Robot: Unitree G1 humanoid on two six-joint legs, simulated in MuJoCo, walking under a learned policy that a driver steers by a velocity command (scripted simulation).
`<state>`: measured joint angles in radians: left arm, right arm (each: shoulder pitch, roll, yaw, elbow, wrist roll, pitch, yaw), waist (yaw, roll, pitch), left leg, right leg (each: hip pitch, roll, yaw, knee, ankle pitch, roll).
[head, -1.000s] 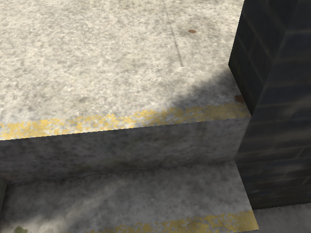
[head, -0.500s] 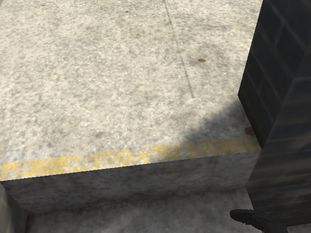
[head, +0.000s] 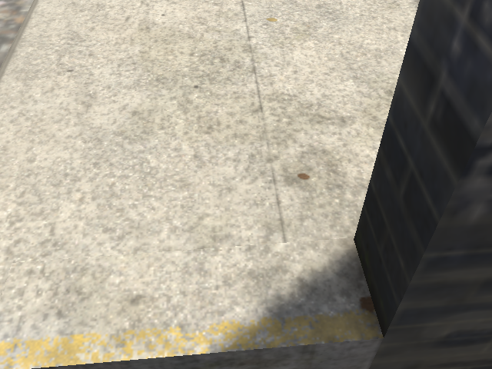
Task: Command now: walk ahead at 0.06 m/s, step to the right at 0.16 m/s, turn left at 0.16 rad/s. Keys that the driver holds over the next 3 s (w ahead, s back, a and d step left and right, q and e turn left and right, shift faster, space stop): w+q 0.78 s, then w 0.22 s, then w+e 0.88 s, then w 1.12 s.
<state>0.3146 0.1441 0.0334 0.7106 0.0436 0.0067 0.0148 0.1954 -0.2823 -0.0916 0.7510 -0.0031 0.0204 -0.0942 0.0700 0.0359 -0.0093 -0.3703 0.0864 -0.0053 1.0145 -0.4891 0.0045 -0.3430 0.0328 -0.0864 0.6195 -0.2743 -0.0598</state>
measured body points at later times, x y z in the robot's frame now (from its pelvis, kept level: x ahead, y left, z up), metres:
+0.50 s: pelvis +0.02 -0.05 +0.00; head +0.03 -0.05 +0.45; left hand +0.09 +0.23 -0.09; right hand +0.17 -0.28 -0.12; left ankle -0.08 +0.06 -0.61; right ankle +0.04 -0.10 -0.72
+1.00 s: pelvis -0.03 +0.03 -0.06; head -0.03 +0.07 +0.39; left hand -0.04 +0.31 -0.18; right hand +0.24 -0.08 -0.12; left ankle -0.19 +0.07 -0.73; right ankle +0.00 -0.09 -0.68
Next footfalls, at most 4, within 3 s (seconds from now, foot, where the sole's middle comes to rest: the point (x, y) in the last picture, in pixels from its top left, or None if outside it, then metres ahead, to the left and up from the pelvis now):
0.84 left None -0.13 0.11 -0.71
1.10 left None -0.30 0.06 -0.91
1.14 right None -0.03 -0.02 -0.76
1.42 left None -0.01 0.38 -0.72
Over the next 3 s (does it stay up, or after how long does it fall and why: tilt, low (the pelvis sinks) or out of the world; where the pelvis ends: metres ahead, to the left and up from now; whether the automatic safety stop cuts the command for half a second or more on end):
stays up -0.94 0.04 -0.88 its command is cut before an obstacle from the start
